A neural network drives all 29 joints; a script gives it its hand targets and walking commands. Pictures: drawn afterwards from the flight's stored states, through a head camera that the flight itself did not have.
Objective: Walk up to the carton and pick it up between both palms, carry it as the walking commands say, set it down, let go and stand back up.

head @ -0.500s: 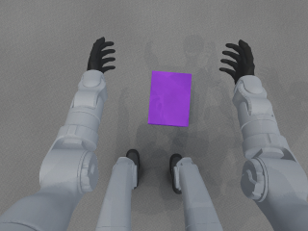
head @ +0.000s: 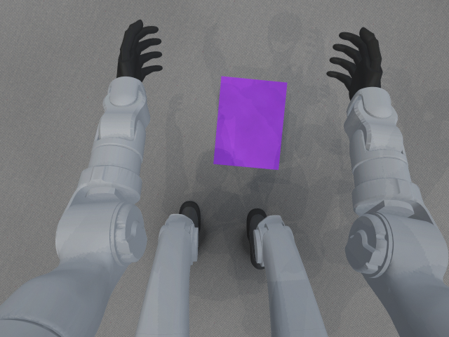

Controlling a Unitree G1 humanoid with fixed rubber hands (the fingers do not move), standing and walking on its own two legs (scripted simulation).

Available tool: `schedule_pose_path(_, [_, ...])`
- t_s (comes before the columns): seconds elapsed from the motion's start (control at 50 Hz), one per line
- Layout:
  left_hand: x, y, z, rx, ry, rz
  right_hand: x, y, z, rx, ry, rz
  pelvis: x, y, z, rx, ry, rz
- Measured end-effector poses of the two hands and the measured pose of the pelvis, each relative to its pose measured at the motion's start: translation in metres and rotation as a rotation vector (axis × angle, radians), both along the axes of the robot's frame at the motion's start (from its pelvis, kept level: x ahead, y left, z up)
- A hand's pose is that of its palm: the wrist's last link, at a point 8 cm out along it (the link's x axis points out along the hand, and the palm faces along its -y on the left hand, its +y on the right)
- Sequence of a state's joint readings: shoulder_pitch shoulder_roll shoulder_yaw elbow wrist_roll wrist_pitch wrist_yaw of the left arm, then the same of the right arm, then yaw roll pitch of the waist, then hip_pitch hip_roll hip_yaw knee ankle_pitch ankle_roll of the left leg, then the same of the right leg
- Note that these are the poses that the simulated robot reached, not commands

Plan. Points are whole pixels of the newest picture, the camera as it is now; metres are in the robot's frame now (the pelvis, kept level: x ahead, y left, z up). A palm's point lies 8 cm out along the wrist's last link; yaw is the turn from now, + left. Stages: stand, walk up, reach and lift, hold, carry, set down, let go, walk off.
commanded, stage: reach and lift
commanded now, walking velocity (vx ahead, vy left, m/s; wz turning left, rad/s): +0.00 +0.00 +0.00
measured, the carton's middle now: (246, 127) +0.46 -0.06 -0.53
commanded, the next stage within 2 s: none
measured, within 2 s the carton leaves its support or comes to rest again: neither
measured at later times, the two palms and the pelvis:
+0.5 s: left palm (155, 91) +0.51 +0.15 -0.28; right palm (325, 101) +0.49 -0.21 -0.28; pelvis -0.03 +0.01 -0.14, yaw +0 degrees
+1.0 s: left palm (171, 106) +0.51 +0.15 -0.43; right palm (302, 113) +0.48 -0.20 -0.42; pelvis -0.05 +0.00 -0.24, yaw -1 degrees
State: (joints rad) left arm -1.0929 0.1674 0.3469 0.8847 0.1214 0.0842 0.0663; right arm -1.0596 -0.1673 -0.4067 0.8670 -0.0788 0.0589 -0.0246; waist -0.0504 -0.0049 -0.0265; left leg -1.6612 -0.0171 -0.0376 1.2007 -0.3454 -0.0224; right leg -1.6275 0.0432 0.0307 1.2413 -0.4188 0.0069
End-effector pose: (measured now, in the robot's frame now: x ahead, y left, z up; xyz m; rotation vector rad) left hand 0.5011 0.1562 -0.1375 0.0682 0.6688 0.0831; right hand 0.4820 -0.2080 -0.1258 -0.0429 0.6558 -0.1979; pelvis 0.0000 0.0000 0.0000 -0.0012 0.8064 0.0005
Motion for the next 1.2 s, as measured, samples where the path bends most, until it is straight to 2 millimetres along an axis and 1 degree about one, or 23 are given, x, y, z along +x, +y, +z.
schedule_pose_path(0.14, [0.001, 0.003, -0.053, 0.011, -0.008, 0.008, 0.001, -0.002, -0.053, -0.011, -0.004, -0.004, -0.014, 0.006, -0.047, 0.001, 0.005, -0.003])
schedule_pose_path(0.22, [0.004, 0.002, -0.080, 0.008, -0.018, 0.010, 0.004, -0.003, -0.078, -0.009, -0.017, -0.004, -0.021, 0.009, -0.073, 0.003, -0.003, -0.006])
schedule_pose_path(0.34, [0.009, 0.000, -0.107, 0.003, -0.020, 0.009, 0.008, -0.002, -0.107, 0.002, -0.017, 0.000, -0.027, 0.011, -0.107, 0.007, -0.025, -0.009])
schedule_pose_path(0.46, [0.010, -0.001, -0.135, 0.002, -0.004, 0.009, 0.006, 0.000, -0.139, 0.012, 0.008, -0.001, -0.032, 0.010, -0.134, 0.004, -0.035, -0.008])
schedule_pose_path(0.54, [0.010, -0.002, -0.157, 0.003, 0.008, 0.008, 0.004, 0.001, -0.164, 0.015, 0.023, -0.002, -0.035, 0.009, -0.152, 0.002, -0.047, -0.007])
schedule_pose_path(0.8, [0.011, -0.008, -0.231, 0.002, 0.030, 0.004, 0.006, 0.003, -0.237, 0.011, 0.037, 0.011, -0.045, 0.003, -0.205, 0.007, -0.124, -0.019])
schedule_pose_path(1.08, [0.004, -0.013, -0.312, -0.015, 0.085, -0.014, 0.001, 0.004, -0.317, 0.011, 0.087, 0.022, -0.050, 0.002, -0.251, 0.006, -0.213, -0.027])
schedule_pose_path(1.14, [0.002, -0.014, -0.322, -0.019, 0.089, -0.016, 0.000, 0.005, -0.326, 0.011, 0.097, 0.019, -0.049, 0.002, -0.257, 0.006, -0.238, -0.031])
schedule_pose_path(1.2, [0.007, -0.012, -0.320, -0.016, 0.076, -0.010, 0.003, 0.006, -0.325, 0.009, 0.092, 0.019, -0.047, 0.003, -0.262, 0.004, -0.244, -0.033])
